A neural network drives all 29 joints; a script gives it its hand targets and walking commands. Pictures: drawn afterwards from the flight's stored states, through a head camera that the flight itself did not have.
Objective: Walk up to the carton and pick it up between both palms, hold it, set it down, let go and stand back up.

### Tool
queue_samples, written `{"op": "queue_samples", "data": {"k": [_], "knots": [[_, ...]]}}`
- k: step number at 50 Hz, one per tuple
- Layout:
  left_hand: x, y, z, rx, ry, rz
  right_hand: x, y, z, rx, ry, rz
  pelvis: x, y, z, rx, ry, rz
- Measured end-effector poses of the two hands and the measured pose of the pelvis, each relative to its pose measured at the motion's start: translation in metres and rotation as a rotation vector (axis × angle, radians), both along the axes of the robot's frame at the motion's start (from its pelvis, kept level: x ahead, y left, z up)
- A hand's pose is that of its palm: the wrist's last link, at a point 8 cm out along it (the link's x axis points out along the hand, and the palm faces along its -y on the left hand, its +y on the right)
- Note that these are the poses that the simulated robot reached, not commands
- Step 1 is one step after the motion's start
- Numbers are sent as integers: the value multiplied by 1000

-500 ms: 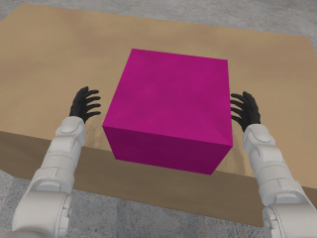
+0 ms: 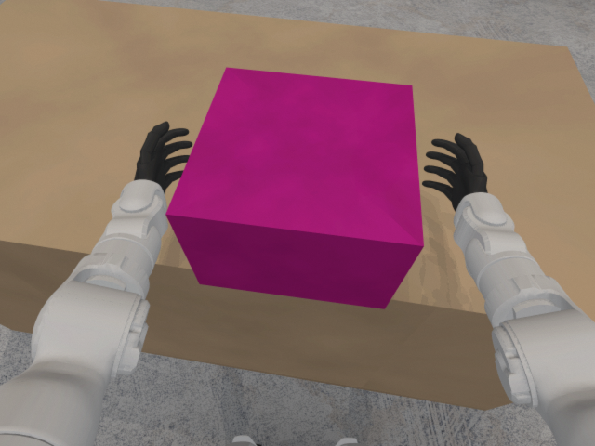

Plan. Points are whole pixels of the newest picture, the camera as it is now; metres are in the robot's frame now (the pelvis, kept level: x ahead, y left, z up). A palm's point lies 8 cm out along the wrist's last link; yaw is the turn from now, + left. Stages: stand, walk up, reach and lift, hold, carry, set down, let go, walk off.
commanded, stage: reach and lift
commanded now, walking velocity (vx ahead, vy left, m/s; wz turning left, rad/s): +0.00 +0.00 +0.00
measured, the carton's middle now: (304, 186) +0.47 +0.00 +0.05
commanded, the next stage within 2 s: none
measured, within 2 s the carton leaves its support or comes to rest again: leaves its support in 1.78 s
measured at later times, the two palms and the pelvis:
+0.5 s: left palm (160, 182) +0.45 +0.20 +0.08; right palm (440, 196) +0.43 -0.19 +0.07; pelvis +0.01 -0.01 +0.00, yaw +1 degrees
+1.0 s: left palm (164, 181) +0.45 +0.19 +0.08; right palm (438, 196) +0.43 -0.19 +0.07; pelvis +0.01 +0.01 +0.01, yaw +1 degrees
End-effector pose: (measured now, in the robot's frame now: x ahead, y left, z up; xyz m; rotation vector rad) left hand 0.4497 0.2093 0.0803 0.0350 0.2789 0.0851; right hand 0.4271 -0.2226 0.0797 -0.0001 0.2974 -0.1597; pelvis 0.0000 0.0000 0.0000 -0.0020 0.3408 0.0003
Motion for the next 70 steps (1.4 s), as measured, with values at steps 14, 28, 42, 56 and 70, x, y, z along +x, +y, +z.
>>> {"op": "queue_samples", "data": {"k": [14,28,42,56,70], "knots": [[-12,2,-32,-16,8,34,5,31,-24,30,-26,12,3,-7,-1,7,59,19],[-4,-9,2,-23,-45,16,2,33,-8,19,-2,-25,8,-5,5,2,-8,12],[-3,-13,0,-28,-23,0,0,35,-8,37,4,-60,5,5,7,-5,-27,10],[-6,-22,1,-29,-25,-78,0,37,-7,-13,-19,-59,12,15,20,-6,-68,17],[-9,-21,4,10,-61,-87,-5,38,-5,-55,-78,-46,36,20,31,-9,-111,-6]]}}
